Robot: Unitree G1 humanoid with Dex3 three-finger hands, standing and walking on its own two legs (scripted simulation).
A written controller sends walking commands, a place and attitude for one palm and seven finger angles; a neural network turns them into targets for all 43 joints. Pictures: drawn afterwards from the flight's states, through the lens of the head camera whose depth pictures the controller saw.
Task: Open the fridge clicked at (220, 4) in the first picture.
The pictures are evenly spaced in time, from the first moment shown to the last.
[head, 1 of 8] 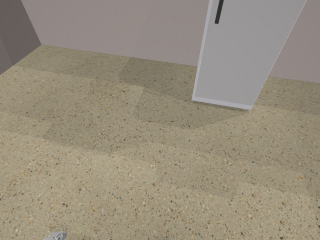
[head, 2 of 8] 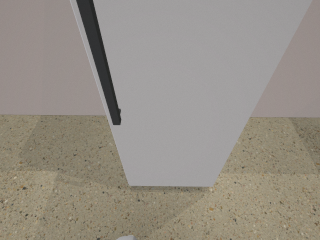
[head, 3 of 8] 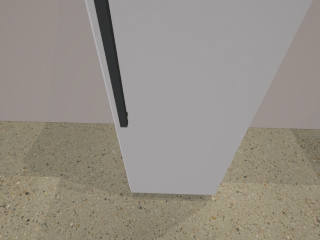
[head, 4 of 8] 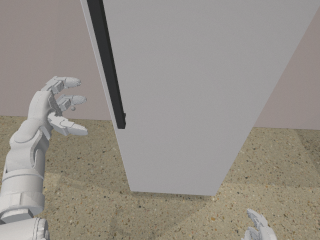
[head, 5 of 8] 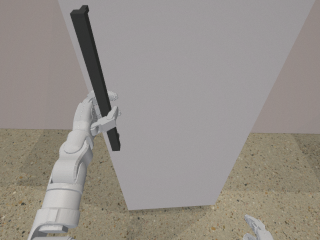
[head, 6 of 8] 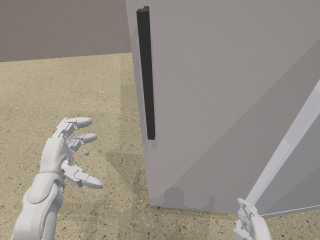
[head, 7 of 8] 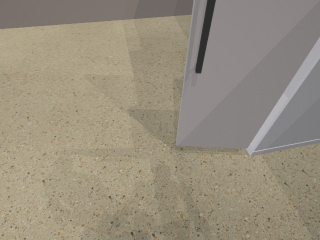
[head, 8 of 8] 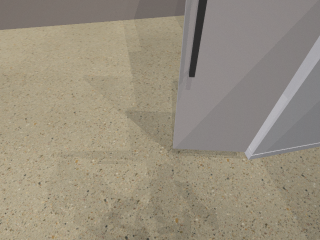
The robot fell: no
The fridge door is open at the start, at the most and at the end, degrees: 0 85 76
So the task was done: yes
